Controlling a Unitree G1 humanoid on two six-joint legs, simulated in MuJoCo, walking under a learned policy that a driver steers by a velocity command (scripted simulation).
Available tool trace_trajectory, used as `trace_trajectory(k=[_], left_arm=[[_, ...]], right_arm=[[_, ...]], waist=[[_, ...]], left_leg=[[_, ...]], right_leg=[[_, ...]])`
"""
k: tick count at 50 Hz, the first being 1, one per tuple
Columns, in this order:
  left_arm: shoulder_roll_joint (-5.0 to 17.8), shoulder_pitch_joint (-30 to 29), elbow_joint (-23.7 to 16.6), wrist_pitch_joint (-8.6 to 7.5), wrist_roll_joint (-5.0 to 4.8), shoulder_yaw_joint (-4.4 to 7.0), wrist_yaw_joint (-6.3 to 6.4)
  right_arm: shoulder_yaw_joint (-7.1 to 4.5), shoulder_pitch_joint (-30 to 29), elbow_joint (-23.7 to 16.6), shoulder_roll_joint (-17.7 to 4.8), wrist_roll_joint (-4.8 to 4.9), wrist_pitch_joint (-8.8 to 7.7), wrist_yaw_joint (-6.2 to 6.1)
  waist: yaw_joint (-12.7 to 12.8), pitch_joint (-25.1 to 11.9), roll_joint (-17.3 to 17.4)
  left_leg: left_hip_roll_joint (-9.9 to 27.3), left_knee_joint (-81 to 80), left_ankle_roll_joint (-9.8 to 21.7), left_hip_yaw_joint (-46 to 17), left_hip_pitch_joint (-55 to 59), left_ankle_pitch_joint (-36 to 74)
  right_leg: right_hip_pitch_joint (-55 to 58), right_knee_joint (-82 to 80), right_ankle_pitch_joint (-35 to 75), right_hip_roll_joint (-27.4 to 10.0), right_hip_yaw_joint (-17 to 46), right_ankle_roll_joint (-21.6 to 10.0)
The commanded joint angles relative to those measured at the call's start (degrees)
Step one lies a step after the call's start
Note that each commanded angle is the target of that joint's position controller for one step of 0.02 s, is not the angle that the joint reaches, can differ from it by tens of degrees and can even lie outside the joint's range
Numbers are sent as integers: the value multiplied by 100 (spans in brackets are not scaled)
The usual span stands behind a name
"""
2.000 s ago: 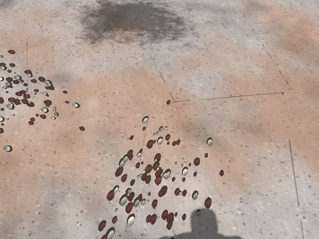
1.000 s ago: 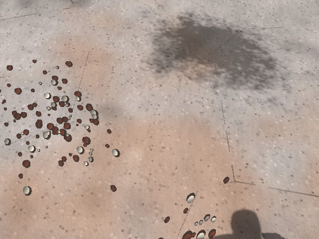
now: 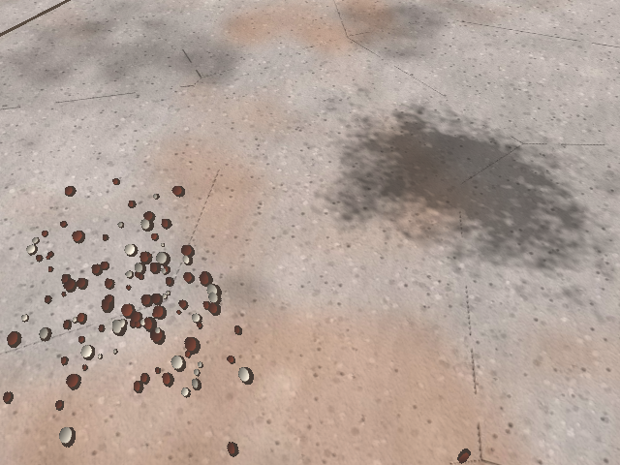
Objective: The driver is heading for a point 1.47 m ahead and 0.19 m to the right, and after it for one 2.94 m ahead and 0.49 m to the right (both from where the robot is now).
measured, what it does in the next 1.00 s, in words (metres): stands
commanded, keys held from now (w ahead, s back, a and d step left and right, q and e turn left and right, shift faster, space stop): no key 1.00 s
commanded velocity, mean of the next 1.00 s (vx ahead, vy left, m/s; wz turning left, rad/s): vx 0.00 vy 0.00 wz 0.00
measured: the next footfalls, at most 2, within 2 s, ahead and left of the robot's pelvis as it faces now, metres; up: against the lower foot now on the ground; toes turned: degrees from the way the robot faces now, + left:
left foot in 1.68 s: +0.11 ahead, +0.12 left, +0.00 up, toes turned +2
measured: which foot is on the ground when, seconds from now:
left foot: down 0.00-1.00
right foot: down 0.00-1.00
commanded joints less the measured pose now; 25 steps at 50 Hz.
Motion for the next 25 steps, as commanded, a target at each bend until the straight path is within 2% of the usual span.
trace_trajectory(k=[1, 25], left_arm=[[607, 118, -113, -45, -1, 107, 21], [423, 651, 359, -55, 2, -22, 49]], right_arm=[[-125, -59, -142, -626, 7, -58, -30], [-21, 12, 741, -543, 24, -23, -71]], waist=[[-2, -222, 6], [-46, 0, 2]], left_leg=[[405, -464, 241, -370, 376, 1188], [327, -639, 135, -208, 363, 825]], right_leg=[[-239, -541, 793, -210, 187, -124], [-327, -761, 497, -112, 120, -162]])
Keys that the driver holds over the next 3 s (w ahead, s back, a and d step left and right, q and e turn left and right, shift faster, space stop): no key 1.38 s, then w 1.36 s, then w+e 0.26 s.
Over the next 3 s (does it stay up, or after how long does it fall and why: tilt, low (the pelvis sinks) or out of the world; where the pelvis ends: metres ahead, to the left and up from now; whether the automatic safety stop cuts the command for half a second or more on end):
stays up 0.78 0.05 0.01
